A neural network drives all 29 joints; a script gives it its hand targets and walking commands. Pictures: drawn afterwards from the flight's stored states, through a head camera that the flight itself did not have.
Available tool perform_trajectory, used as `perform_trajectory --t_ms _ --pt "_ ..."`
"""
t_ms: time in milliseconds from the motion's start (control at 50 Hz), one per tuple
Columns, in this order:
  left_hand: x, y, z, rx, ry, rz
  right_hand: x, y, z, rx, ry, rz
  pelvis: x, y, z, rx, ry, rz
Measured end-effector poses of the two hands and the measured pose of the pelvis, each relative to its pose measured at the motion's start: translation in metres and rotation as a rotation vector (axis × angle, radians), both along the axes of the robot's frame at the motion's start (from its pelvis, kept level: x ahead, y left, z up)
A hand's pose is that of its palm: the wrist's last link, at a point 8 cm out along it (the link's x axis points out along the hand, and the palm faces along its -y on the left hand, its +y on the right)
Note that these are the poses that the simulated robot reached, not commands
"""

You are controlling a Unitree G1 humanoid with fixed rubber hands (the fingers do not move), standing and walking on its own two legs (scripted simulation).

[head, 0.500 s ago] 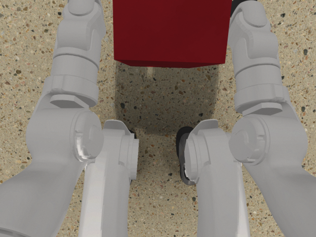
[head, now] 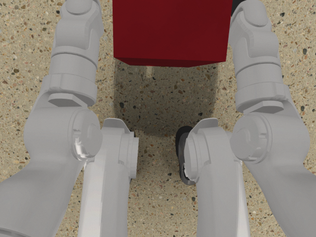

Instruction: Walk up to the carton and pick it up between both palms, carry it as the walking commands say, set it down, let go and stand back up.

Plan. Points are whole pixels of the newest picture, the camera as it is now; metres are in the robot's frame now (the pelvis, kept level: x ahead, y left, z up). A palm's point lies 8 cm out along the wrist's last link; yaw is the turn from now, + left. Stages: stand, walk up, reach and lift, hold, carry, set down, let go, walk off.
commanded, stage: set down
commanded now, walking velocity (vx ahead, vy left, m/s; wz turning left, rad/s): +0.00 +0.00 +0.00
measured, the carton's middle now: (165, 6) +0.55 -0.01 -0.23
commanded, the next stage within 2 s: let go in 1.74 s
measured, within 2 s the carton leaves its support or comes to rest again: neither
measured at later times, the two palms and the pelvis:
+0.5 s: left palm out of the picture +0.55 +0.17 -0.15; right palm (251, 5) +0.54 -0.17 -0.15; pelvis -0.01 +0.00 +0.01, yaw +0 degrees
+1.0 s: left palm out of the picture +0.56 +0.18 -0.01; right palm out of the picture +0.54 -0.17 +0.00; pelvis +0.01 +0.00 +0.11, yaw +0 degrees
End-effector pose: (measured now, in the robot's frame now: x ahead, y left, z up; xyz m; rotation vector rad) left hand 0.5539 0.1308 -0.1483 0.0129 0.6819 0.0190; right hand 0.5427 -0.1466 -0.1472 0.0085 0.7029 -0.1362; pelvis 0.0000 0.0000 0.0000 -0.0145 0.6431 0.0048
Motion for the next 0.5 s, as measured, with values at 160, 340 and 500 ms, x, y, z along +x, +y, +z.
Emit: perform_trajectory --t_ms 160,340,500 --pt "0.0 0.001 0.0 0.029 -0.011 -0.014 0.0 -0.001 -0.001 -0.016 -0.017 0.011 -0.003 0.0 0.003 0.002 -0.021 -0.007" --pt "-0.008 0.031 -0.008 0.08 0.03 0.044 -0.009 -0.01 -0.008 -0.036 0.019 0.005 -0.005 -0.002 0.011 0.005 -0.016 -0.001" --pt "-0.001 0.043 0.0 0.065 0.013 0.059 -0.005 -0.018 -0.004 -0.033 0.009 -0.003 -0.008 -0.003 0.007 0.003 -0.008 0.005"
